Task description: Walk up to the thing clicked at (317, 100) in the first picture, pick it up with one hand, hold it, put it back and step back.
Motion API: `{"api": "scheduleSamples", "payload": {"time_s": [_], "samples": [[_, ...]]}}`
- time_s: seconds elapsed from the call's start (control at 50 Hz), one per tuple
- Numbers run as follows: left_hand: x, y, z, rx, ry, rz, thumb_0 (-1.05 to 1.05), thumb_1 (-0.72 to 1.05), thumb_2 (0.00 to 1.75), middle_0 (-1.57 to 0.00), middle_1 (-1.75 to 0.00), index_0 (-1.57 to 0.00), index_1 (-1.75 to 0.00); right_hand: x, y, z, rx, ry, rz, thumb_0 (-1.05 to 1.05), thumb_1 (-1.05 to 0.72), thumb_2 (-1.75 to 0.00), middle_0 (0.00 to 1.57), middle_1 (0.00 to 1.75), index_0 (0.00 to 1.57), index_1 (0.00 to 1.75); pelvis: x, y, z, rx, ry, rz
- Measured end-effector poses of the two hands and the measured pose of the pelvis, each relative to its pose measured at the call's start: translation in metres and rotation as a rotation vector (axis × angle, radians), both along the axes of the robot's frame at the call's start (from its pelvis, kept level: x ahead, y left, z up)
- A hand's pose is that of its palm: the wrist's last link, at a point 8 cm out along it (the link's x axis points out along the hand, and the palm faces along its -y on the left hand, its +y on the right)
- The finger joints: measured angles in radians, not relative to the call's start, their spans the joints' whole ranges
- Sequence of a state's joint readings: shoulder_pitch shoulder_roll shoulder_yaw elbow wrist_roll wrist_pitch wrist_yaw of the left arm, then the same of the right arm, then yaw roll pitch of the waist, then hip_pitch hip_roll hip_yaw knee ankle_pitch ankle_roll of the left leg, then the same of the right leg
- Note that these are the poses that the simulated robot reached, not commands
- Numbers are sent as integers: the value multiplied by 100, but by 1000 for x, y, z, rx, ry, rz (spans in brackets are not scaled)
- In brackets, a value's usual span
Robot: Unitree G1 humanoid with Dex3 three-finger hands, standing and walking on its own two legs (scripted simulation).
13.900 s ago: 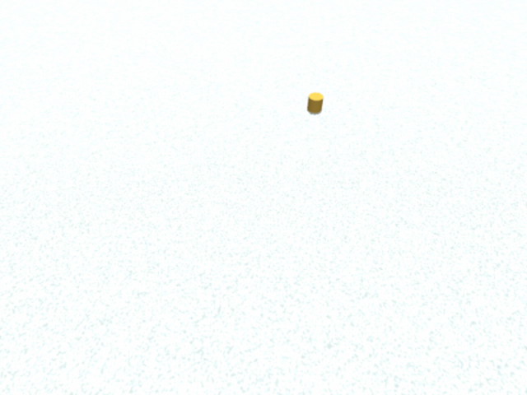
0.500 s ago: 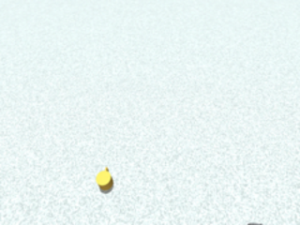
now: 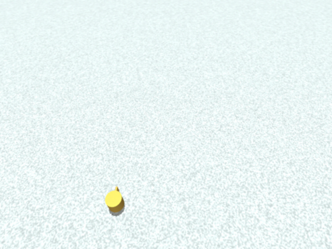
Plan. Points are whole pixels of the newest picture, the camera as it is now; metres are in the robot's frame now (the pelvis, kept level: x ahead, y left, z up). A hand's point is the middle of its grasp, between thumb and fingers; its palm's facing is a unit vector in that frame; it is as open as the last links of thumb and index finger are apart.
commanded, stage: stand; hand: left
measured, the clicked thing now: (115, 198) +0.52 +0.30 -0.74
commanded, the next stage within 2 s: walk up in 1.04 s
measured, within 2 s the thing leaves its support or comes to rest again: neither
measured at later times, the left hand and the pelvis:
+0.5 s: hand out of the picture +0.07 +0.25 -0.16, palm faces -0.01 -0.94 -0.34, open 7.3 cm; pelvis +0.00 +0.00 +0.00, yaw +0 degrees
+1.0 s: hand out of the picture +0.07 +0.25 -0.16, palm faces -0.01 -0.94 -0.35, open 7.3 cm; pelvis +0.00 +0.00 +0.00, yaw +1 degrees
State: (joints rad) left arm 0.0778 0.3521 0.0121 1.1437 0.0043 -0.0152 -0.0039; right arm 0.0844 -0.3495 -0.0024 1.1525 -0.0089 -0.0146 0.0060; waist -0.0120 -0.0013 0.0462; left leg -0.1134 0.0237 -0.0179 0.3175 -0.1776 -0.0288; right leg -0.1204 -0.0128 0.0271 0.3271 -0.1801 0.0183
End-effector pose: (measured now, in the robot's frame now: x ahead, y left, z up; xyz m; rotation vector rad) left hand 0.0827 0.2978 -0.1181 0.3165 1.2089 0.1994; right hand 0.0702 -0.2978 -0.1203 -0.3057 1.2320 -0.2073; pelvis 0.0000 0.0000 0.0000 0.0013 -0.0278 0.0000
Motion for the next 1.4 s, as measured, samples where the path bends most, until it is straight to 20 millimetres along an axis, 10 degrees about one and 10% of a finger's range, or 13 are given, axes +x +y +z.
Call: {"api": "scheduleSamples", "payload": {"time_s": [1.08,1.24,1.4], "samples": [[-21,3,-1,4,18,22,1,91,90,-20,-30,-21,-30,-5,-2,-2,5,21,18,0,-91,-90,20,30,20,30,1,0,-2,-4,-5,18],[-43,49,3,56,16,101,1,90,90,-21,-30,-21,-30,14,5,0,-32,63,65,0,-91,-90,20,29,20,30,26,32,-7,-30,-10,53],[-24,114,-24,60,88,120,1,91,90,-20,-30,-21,-30,53,60,-1,-75,17,80,0,-91,-90,20,29,20,30,54,80,-24,-8,-28,77]]}}
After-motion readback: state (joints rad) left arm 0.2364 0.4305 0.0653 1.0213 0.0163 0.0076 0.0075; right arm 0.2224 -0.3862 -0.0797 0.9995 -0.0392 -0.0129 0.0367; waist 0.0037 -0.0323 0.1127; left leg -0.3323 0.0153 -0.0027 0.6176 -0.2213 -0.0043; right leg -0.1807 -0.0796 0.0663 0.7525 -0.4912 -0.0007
